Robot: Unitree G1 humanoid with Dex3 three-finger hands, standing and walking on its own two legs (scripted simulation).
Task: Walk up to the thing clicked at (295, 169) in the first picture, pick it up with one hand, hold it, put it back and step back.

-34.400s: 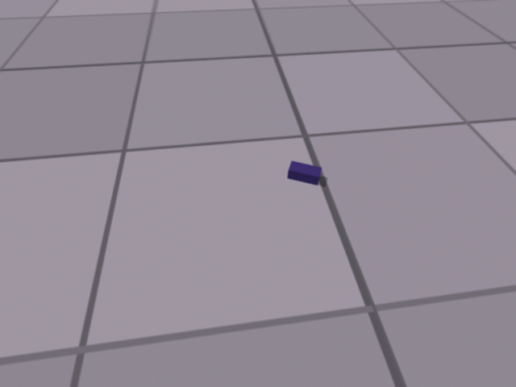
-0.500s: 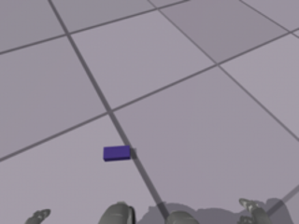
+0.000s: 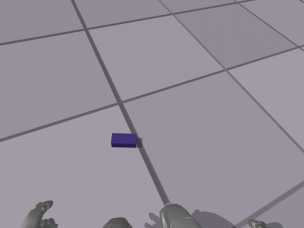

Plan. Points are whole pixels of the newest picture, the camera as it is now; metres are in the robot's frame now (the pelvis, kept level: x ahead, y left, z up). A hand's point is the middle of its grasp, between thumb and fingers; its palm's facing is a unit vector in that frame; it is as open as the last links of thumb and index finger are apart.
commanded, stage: step back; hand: left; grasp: from above
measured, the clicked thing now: (124, 140) +0.68 +0.15 -0.73
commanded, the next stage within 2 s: none
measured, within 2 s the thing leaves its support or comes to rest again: neither
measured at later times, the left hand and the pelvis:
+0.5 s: hand out of the picture -0.09 +0.23 -0.13, palm faces -0.03 -0.90 -0.43, open 7.4 cm; pelvis -0.17 -0.04 +0.00, yaw -2 degrees
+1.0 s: hand out of the picture -0.27 +0.22 -0.15, palm faces -0.05 -0.91 -0.40, open 7.4 cm; pelvis -0.35 -0.06 -0.01, yaw -3 degrees
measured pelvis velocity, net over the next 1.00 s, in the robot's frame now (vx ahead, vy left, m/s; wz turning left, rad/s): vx -0.35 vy -0.06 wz -0.05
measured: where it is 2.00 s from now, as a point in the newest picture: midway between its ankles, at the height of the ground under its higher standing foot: outside the picture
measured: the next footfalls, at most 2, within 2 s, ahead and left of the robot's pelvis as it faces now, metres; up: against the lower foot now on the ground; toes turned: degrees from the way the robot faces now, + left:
right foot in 0.28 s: -0.10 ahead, -0.16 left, +0.00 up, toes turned -3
left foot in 0.62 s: -0.18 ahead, +0.09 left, +0.00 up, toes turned -1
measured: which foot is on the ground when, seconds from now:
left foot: down 0.00-0.32, up 0.34-0.60, down 0.62-0.98, up 1.00-1.00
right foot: up 0.00-0.26, down 0.28-0.64, up 0.66-0.94, down 0.96-1.00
